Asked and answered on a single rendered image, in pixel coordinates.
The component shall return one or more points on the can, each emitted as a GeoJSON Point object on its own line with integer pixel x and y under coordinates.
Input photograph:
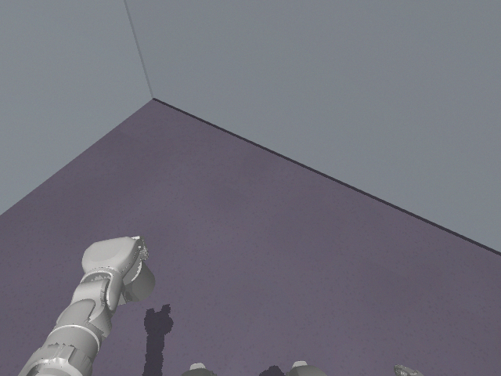
{"type": "Point", "coordinates": [139, 281]}

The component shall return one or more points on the left robot arm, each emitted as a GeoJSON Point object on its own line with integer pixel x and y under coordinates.
{"type": "Point", "coordinates": [73, 344]}

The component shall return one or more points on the left robot hand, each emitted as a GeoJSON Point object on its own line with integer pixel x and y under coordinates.
{"type": "Point", "coordinates": [119, 254]}

